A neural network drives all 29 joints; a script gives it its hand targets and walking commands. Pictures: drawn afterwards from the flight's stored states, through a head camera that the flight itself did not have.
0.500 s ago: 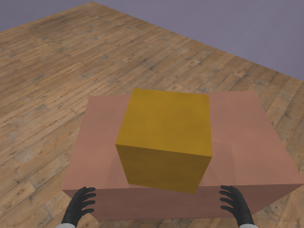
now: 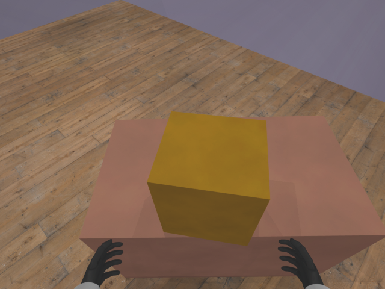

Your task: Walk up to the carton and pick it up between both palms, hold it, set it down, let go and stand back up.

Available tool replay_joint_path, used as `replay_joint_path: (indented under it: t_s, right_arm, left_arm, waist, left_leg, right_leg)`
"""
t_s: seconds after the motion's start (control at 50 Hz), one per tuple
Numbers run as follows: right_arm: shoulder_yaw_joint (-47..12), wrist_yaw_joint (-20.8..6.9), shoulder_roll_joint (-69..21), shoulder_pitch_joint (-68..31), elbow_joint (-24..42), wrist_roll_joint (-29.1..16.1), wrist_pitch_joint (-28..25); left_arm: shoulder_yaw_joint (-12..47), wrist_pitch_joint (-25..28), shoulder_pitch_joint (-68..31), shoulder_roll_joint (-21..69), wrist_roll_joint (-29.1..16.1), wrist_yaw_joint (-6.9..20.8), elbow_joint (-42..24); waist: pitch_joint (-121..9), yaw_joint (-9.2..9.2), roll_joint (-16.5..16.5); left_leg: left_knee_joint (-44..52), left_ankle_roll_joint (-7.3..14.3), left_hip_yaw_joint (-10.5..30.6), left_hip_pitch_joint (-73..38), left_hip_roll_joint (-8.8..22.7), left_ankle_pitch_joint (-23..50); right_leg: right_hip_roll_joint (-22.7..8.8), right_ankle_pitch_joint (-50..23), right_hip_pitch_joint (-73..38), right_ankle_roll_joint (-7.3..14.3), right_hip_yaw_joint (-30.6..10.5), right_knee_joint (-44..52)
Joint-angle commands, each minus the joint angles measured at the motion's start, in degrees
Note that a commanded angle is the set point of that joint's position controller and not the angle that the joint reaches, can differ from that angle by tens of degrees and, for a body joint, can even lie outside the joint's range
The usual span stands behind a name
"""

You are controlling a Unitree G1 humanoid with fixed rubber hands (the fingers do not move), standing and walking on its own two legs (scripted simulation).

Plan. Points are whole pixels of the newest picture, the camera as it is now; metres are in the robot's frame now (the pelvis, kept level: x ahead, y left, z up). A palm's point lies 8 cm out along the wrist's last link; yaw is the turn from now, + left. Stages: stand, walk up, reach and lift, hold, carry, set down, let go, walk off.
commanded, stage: set down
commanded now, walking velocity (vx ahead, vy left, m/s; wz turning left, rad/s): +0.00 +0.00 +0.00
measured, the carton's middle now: (210, 181) +0.39 -0.01 -0.08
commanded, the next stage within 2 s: let go in 0.52 s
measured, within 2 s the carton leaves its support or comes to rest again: neither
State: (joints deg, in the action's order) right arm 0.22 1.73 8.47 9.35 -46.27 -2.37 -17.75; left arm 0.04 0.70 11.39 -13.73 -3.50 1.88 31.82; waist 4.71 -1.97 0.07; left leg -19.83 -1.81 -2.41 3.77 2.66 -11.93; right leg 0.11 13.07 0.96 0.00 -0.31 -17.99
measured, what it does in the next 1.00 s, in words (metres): stands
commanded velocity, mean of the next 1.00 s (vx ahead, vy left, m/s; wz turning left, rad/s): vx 0.00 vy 0.00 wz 0.00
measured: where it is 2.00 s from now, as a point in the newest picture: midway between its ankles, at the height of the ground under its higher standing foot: outside the picture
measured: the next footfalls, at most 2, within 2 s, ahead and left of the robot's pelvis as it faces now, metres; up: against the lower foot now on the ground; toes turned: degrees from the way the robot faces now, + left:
none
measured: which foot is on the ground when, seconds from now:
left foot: down 0.00-1.00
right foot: down 0.00-1.00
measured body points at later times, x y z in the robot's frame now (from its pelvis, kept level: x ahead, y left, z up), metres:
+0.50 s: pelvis +0.00 -0.01 +0.00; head +0.01 -0.01 +0.45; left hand +0.16 +0.23 -0.09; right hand +0.16 -0.23 -0.10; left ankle -0.01 +0.13 -0.75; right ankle -0.03 -0.12 -0.75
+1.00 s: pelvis -0.01 +0.00 +0.00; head +0.01 +0.00 +0.45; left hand +0.16 +0.22 -0.09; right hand +0.16 -0.23 -0.10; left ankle -0.01 +0.13 -0.75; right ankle -0.03 -0.12 -0.75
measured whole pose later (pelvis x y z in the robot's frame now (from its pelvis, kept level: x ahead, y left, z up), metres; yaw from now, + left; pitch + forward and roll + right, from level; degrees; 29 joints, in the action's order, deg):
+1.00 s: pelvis -0.01 +0.00 +0.00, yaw +0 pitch -3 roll +0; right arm 1.2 -1.2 11.1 8.6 -45.2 -1.2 -13.2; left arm -0.7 -6.4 10.9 -10.2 1.3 -1.0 28.6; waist 4.7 -1.1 -0.6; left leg -21.1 -2.0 -2.4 6.2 3.1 -11.9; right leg 0.5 13.5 3.9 0.3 -0.4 -20.2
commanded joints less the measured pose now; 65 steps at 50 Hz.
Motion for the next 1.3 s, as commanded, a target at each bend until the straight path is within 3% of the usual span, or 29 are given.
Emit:
replay_joint_path:
  t_s: [0.0,0.34,1.0,1.02,1.06,1.12,1.28]
  right_arm:
    - [1.63,-0.13,5.77,-3.18,6.67,0.45,-1.03]
    - [1.70,-1.31,7.57,-3.06,7.66,1.18,2.08]
    - [2.71,-2.77,9.63,-4.35,7.68,0.88,2.94]
    - [5.40,-0.77,20.79,0.70,3.14,5.26,8.65]
    - [5.02,-0.10,19.70,-0.77,3.45,4.76,12.25]
    - [3.66,-0.56,18.56,-1.82,2.46,3.77,13.85]
    - [2.37,-1.86,21.70,-2.81,-3.17,3.63,15.22]
  left_arm:
    - [-2.55,0.41,-3.70,-5.71,0.68,-0.72,-7.29]
    - [-3.40,-4.33,-3.91,-4.30,2.73,-1.78,-8.79]
    - [-2.77,-5.20,-3.61,-2.06,4.79,-3.30,-10.38]
    - [-6.76,-2.16,0.85,-13.84,5.77,-3.38,-3.87]
    - [-5.91,-0.69,2.04,-13.35,4.87,-2.95,-2.03]
    - [-4.21,0.28,-0.61,-11.91,5.39,-2.55,0.30]
    - [-2.59,1.43,-1.10,-15.63,5.44,-2.06,7.65]
  waist:
    - [-5.81,0.13,1.20]
    - [-6.01,0.29,0.01]
    - [-7.58,0.94,0.36]
    - [-10.80,0.35,0.70]
    - [-12.71,0.71,-1.21]
    - [-9.80,1.42,-0.96]
    - [-6.63,1.66,-0.12]
  left_leg:
    - [-0.91,-1.98,-1.46,-9.80,-2.61,18.22]
    - [-0.74,-1.49,-1.90,-9.19,-2.85,16.21]
    - [-1.79,-0.63,-1.33,-7.95,-2.06,15.12]
    - [-5.47,2.24,4.19,2.13,3.90,22.72]
    - [-6.21,3.32,3.92,1.31,3.91,21.48]
    - [-5.01,3.25,4.27,3.30,3.26,14.71]
    - [-3.04,3.43,6.49,5.35,3.40,8.29]
  right_leg:
    - [1.55,-7.73,8.14,1.22,1.84,4.02]
    - [1.01,-9.01,8.86,0.57,1.80,3.56]
    - [1.50,-9.79,9.92,0.97,1.92,1.67]
    - [-5.10,-15.80,5.52,0.10,-3.16,-4.91]
    - [-5.86,-18.30,3.54,-0.07,-2.99,-5.31]
    - [-5.88,-12.89,6.83,0.02,-2.87,-3.93]
    - [-6.17,-4.34,9.59,0.59,-3.17,-1.47]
